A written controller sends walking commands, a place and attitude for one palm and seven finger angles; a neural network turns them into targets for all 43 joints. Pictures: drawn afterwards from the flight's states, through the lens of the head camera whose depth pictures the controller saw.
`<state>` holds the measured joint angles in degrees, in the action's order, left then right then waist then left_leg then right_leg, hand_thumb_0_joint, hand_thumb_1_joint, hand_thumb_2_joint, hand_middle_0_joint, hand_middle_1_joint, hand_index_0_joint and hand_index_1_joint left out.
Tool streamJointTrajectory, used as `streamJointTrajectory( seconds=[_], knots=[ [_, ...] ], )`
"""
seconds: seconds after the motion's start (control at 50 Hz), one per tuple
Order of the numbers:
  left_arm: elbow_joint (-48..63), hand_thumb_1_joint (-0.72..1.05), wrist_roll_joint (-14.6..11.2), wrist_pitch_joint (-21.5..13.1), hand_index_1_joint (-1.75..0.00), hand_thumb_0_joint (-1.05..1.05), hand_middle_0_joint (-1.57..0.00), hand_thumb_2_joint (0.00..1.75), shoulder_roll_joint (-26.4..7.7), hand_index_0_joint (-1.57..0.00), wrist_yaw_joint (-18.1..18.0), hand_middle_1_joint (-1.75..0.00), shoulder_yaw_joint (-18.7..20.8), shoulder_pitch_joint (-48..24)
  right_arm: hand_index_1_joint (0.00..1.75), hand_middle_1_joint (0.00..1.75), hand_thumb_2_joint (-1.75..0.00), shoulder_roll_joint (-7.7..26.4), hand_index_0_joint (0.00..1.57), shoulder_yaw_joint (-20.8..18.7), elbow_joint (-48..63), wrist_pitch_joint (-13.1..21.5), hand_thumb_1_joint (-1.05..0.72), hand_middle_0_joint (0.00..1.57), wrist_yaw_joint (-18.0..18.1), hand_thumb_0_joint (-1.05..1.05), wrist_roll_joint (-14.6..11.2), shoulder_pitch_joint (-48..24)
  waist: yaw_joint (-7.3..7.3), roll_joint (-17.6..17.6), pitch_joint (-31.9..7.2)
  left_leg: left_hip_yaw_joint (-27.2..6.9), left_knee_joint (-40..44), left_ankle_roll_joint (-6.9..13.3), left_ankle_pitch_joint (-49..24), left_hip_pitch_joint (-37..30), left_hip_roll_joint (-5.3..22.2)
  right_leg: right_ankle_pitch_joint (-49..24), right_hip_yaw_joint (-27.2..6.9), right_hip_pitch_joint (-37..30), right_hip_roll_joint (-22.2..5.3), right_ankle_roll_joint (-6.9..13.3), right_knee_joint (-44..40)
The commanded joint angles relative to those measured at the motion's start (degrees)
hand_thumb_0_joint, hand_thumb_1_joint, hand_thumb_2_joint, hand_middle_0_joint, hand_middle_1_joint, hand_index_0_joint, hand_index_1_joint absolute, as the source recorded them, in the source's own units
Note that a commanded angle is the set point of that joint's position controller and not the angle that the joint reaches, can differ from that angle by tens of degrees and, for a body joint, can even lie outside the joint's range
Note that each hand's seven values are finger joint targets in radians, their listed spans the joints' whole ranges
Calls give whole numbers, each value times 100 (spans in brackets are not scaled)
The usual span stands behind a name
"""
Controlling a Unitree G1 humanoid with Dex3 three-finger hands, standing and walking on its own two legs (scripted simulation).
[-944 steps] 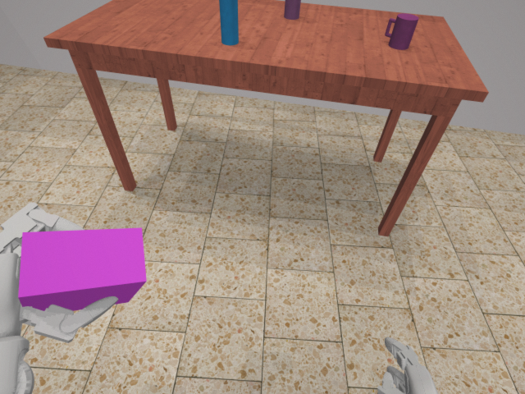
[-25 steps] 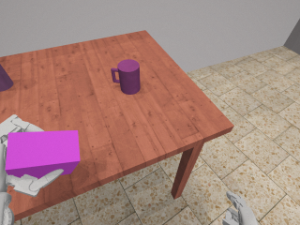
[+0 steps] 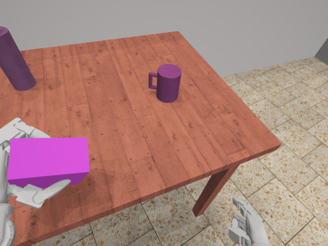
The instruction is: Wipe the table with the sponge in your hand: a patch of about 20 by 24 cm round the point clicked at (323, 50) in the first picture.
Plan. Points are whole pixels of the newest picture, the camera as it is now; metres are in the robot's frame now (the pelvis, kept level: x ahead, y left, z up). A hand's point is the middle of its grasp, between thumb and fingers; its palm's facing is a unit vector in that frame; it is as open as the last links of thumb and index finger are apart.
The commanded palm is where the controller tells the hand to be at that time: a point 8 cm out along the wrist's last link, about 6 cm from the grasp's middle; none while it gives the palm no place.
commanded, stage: come to a stop and stand still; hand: left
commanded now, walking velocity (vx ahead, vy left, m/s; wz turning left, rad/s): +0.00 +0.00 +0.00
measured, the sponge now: (60, 164) +0.23 +0.22 +0.13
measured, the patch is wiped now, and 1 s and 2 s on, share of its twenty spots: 0.00 0.00 0.00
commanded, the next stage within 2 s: look again from close up in 0.24 s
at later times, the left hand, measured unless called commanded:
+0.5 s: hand (27, 145) +0.24 +0.27 +0.17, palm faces +0.46 -0.80 -0.39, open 10.2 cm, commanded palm +0.15 +0.27 +0.17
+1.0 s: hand (41, 151) +0.23 +0.25 +0.17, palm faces +0.36 -0.84 -0.41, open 10.2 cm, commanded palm +0.16 +0.27 +0.17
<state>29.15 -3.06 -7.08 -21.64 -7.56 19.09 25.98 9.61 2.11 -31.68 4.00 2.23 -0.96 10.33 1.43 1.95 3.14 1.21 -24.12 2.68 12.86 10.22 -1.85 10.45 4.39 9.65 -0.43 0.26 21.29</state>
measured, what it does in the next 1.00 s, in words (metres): stands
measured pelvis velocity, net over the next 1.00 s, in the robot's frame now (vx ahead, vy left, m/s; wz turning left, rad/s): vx -0.01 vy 0.00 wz -0.02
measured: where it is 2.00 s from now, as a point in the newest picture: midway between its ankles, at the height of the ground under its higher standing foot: outside the picture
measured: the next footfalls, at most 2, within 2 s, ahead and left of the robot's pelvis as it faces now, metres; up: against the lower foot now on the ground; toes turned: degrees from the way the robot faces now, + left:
none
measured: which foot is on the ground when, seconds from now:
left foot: down 0.00-1.00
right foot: down 0.00-1.00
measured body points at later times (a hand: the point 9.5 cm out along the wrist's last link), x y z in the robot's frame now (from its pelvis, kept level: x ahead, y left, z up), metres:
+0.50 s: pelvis -0.01 -0.01 +0.00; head +0.02 +0.00 +0.44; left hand +0.21 +0.31 +0.19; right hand +0.16 -0.23 -0.08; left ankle +0.00 +0.08 -0.74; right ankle +0.01 -0.12 -0.74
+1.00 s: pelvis -0.01 +0.00 +0.00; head +0.01 +0.03 +0.44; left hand +0.21 +0.29 +0.19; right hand +0.18 -0.22 -0.06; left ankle +0.00 +0.08 -0.74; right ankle +0.01 -0.12 -0.74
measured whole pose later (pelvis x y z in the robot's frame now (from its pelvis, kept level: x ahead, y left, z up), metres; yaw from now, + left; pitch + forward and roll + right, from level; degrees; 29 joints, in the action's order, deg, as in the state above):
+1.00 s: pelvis -0.01 +0.00 +0.00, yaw -1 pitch -1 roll -1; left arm 23.6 1.1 -13.7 -24.0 -4.0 19.9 16.5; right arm 11.2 0.7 -33.1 10.2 1.9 0.5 10.7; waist 3.4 2.4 3.4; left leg 2.4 -28.6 2.7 14.8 13.1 -0.5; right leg 11.2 3.3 12.4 0.7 0.5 24.3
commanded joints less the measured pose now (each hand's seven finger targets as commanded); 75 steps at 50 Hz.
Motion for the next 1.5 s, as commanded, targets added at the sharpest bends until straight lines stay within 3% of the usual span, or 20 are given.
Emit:
streamJointTrajectory(
  seconds=[0.0,0.3,0.32,0.34,0.36,0.4,0.48,0.56,0.6,0.74,0.92,0.94,0.96,0.98,1.0,1.04,1.18,1.2,1.3,1.48],
  knots=[
    [1386,10,3,-426,-160,0,-120,130,-843,-120,-40,-160,595,-347,30,30,-90,830,20,-357,823,339,-90,20,28,0,-37,-445,-91,-947,-879,-825,768,-427,-1346,63,971,-759,-356,-626,-336,132,195],
    [1082,10,19,-485,-160,0,-120,130,-848,-120,-86,-160,733,-160,30,30,-90,833,20,-412,752,373,-90,20,32,0,-62,-382,-103,-583,-901,-727,568,-339,-698,293,874,-913,-434,-784,-452,168,-11],
    [2412,10,1023,-1117,-160,0,-120,130,-5174,-120,-27,-160,3757,-6438,30,30,-90,1044,20,-344,674,697,-90,20,37,0,327,303,3,-107,25,-340,-300,-79,-1207,1256,787,-526,-580,282,-410,79,-49],
    [-1040,10,415,-962,-160,0,-120,130,-1869,-120,234,-160,1681,-2968,30,30,-90,404,20,-170,276,720,-90,20,16,0,144,-40,1,4,-1208,-488,-1,-97,-1323,93,503,-555,-583,297,-671,345,60],
    [-490,10,167,-988,-160,0,-120,130,-1439,-120,224,-160,1274,-1545,30,30,-90,692,20,-389,613,802,-90,20,6,0,103,-58,193,-325,-876,-464,31,-242,-1316,-1,553,-1057,-1117,9,-483,308,-214],
    [-316,10,-38,-985,-160,0,-120,130,-465,-120,294,-160,372,-1037,30,30,-90,851,20,-431,607,878,-90,20,-145,0,-47,-247,78,-1396,-1456,-312,199,-193,-1255,-323,560,-740,-791,-296,-426,229,326],
    [901,10,17,-1055,-160,0,-120,130,-603,-120,220,-160,234,-467,30,30,-90,928,20,-447,747,887,-90,20,-301,0,-12,-292,126,-526,-1170,-450,264,-117,-751,452,658,-523,-653,-623,-384,90,279],
    [738,10,-27,-978,-160,0,-120,130,-1119,-120,78,-160,959,-360,30,30,-90,925,20,-428,800,812,-90,20,-150,0,-2,-420,74,505,-771,-393,148,-141,51,591,493,177,-789,-189,-446,99,-140],
    [798,10,-52,-985,-160,0,-120,130,-1505,-120,14,-160,1384,-615,30,30,-90,920,20,-403,775,753,-90,20,-53,0,-3,-555,29,287,-605,-380,96,-128,161,395,457,562,-914,240,-448,128,-309],
    [1170,10,-12,-1053,-160,0,-120,130,-907,-120,40,-160,688,-1228,30,30,-90,880,20,-371,708,869,-90,20,23,0,14,-433,3,-1005,-890,-367,72,-71,-389,229,469,-532,-917,-304,-427,165,-41],
    [660,10,17,-802,-160,0,-120,130,-579,-120,19,-160,522,-484,30,30,-90,916,20,-382,663,783,-90,20,-33,0,24,-435,-21,-138,-780,-407,139,-148,-859,254,562,-984,-711,-379,-378,91,-9],
    [2383,10,975,-1399,-160,0,-120,130,-5225,-120,23,-160,3797,-6462,30,30,-90,1146,20,-408,639,952,-90,20,-46,0,338,121,135,-287,-9,-100,-383,-76,-1122,1082,595,-1184,-906,359,-325,-141,-274],
    [-1197,10,334,-1169,-160,0,-120,130,-1648,-120,294,-160,1601,-3035,30,30,-90,382,20,-176,308,890,-90,20,-21,0,138,-215,-3,-246,-1178,-304,-66,-110,-1288,254,302,-1194,-956,41,-669,366,78],
    [-593,10,135,-1173,-160,0,-120,130,-1398,-120,238,-160,1382,-1530,30,30,-90,758,20,-453,622,913,-90,20,-37,0,116,-77,163,-670,-898,-364,-91,-256,-1428,82,494,-1685,-1398,-195,-549,340,-98],
    [-990,10,-32,-996,-160,0,-120,130,-621,-120,227,-160,798,-970,30,30,-90,857,20,-466,613,882,-90,20,-133,0,-20,-189,65,-1320,-1306,-170,-5,-270,-1540,-336,530,-1381,-1092,-357,-498,352,233],
    [288,10,-57,-1103,-160,0,-120,130,-730,-120,268,-160,632,-1055,30,30,-90,953,20,-505,766,826,-90,20,-216,0,5,-191,61,-1403,-1346,-419,84,-202,-1763,19,698,-1152,-773,-526,-425,218,431],
    [952,10,-34,-981,-160,0,-120,130,-994,-120,127,-160,887,-412,30,30,-90,920,20,-458,915,806,-90,20,-199,0,-35,-383,46,283,-949,-585,438,-178,-321,683,772,-373,-454,-542,-286,11,428],
    [887,10,-40,-960,-160,0,-120,130,-1316,-120,58,-160,1274,-448,30,30,-90,926,20,-433,882,785,-90,20,-149,0,-52,-521,57,134,-927,-560,556,-172,-41,618,785,-165,-419,-443,-219,-21,474],
    [954,10,81,-1067,-160,0,-120,130,-1122,-120,54,-160,1011,-1427,30,30,-90,867,20,-378,806,812,-90,20,-24,0,-23,-492,-3,-1141,-582,-673,851,-95,794,989,867,12,-409,-542,-182,29,623],
    [1031,10,204,-1040,-160,0,-120,130,-613,-120,36,-160,404,-1155,30,30,-90,908,20,-425,645,932,-90,20,-148,0,7,-310,-2,-727,-722,-629,549,-304,-181,602,727,-436,-412,-593,-168,80,327]
  ],
)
